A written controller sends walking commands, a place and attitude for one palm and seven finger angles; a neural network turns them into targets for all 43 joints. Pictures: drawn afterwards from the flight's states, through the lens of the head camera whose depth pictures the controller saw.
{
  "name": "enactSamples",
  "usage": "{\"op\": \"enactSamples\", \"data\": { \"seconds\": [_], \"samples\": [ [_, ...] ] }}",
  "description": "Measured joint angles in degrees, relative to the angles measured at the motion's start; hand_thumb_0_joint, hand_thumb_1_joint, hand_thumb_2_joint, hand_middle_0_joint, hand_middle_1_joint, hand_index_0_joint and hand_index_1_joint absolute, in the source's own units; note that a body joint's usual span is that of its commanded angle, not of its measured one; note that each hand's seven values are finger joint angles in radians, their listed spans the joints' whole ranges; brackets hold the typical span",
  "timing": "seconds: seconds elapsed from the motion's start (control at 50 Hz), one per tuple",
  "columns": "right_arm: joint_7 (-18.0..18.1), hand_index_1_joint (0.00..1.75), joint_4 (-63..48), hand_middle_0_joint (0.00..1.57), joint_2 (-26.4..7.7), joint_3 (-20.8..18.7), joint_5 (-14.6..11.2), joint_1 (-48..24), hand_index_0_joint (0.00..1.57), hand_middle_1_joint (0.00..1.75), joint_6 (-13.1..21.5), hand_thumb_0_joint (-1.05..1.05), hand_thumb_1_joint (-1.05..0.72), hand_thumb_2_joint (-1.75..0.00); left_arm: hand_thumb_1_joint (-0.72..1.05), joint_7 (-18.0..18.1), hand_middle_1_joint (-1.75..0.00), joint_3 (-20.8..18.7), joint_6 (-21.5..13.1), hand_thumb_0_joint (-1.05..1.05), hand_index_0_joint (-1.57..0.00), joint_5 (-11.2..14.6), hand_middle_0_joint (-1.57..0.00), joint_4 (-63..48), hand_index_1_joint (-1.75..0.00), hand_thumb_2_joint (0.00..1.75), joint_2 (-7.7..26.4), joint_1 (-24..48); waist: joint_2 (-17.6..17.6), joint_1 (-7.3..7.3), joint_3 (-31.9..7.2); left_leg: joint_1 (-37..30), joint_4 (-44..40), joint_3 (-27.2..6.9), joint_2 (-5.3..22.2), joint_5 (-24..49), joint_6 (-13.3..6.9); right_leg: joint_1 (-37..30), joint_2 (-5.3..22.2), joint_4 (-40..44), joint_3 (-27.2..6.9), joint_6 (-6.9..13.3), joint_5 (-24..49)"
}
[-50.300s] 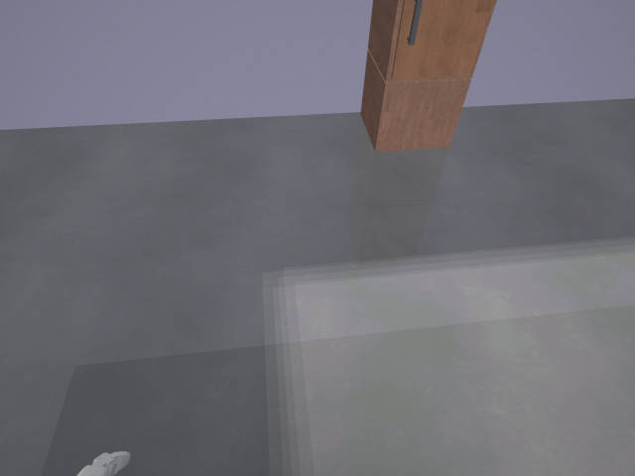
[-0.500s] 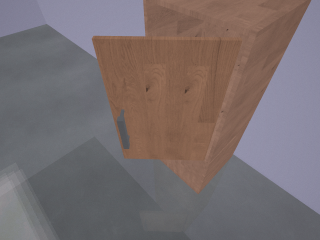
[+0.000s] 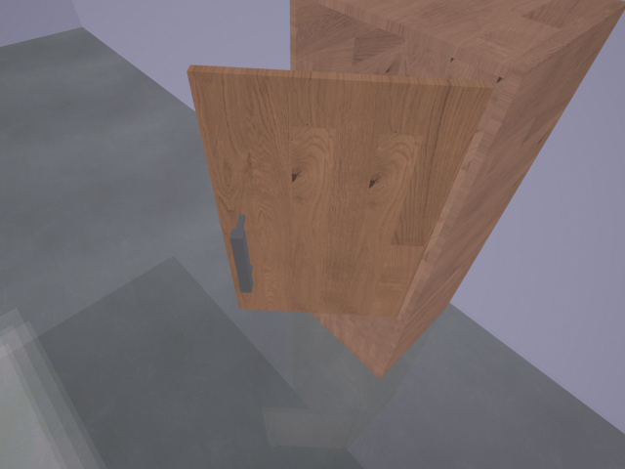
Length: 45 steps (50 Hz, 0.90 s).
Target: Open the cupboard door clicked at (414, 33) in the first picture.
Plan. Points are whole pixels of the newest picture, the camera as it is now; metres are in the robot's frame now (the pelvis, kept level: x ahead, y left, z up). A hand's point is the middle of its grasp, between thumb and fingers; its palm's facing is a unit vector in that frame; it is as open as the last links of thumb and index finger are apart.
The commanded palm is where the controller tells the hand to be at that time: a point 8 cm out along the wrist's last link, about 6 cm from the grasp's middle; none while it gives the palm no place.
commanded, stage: look again from close up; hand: left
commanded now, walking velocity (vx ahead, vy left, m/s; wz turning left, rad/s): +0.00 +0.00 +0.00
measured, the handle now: (244, 254) +0.49 +0.16 -0.09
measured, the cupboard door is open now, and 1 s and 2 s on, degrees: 44 44 44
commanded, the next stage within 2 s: shuffle to correct the standing spot in 0.54 s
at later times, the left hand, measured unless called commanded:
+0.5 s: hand out of the picture +0.00 +0.18 -0.18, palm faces +0.00 -0.98 -0.20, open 7.3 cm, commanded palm none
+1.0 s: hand out of the picture -0.03 +0.17 -0.18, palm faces -0.02 -0.97 -0.23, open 7.3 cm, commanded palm none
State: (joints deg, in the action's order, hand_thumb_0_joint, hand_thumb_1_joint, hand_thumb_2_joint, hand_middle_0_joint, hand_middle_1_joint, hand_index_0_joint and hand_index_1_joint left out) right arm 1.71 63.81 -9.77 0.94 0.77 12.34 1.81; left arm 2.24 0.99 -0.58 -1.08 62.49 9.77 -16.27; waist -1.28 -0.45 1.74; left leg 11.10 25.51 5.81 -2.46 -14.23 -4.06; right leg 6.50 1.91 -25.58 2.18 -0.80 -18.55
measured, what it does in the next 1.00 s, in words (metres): shifts its weight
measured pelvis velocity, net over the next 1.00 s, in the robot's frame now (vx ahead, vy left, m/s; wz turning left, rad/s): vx -0.05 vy -0.02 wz -0.03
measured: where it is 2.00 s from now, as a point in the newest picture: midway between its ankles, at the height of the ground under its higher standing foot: outside the picture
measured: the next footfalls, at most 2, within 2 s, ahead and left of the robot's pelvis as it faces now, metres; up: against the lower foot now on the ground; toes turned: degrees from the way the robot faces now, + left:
left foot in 1.34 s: -0.02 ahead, +0.06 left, +0.00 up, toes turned +3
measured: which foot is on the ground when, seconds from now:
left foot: down 0.00-1.00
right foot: down 0.00-1.00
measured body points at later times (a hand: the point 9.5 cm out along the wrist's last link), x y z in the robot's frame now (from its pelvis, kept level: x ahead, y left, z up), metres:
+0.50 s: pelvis -0.01 +0.00 +0.00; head +0.01 +0.01 +0.45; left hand +0.00 +0.24 -0.16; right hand +0.02 -0.23 -0.15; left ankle +0.00 +0.07 -0.74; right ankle -0.05 -0.13 -0.74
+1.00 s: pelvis -0.05 -0.02 +0.00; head -0.01 -0.02 +0.45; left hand -0.02 +0.22 -0.16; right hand -0.02 -0.25 -0.16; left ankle +0.00 +0.07 -0.74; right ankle -0.07 -0.14 -0.72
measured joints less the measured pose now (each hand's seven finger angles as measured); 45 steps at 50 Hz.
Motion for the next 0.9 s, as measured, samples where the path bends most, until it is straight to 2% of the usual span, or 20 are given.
{"op": "enactSamples", "data": {
  "seconds": [0.74,0.84,0.9],
  "samples": [
    [-0.1,0.30,1.8,0.20,0.2,-0.2,-0.1,0.4,0.20,0.30,0.0,0.01,-0.90,-0.90,0.91,-0.3,-0.30,-0.2,0.2,0.00,-0.20,-0.1,-0.20,0.6,-0.30,0.90,1.3,0.6,-0.5,0.10,0.4,-1.2,-3.3,0.3,-0.4,2.6,-0.4,-0.6,0.3,2.2,-0.2,-0.3,2.1],
    [0.6,0.30,0.5,0.20,0.8,-0.9,-0.1,-0.2,0.20,0.30,-0.1,0.01,-0.90,-0.90,0.91,-0.2,-0.30,-0.9,1.3,0.00,-0.20,-0.2,-0.20,-0.7,-0.30,0.90,1.6,0.8,-1.1,0.24,1.0,0.3,-2.6,0.7,-0.3,3.0,-0.3,1.8,0.3,-0.2,-0.6,-0.1,1.8],
    [1.1,0.30,-0.7,0.20,1.4,-1.5,0.1,-0.8,0.20,0.30,-0.5,0.01,-0.90,-0.90,0.91,-0.4,-0.30,-1.6,2.3,0.00,-0.20,-0.5,-0.20,-2.0,-0.30,0.90,1.8,1.1,-1.5,0.23,1.7,2.1,-1.3,1.3,0.1,3.2,-0.2,5.7,0.2,-6.4,-0.8,0.8,-1.2]
  ]
}}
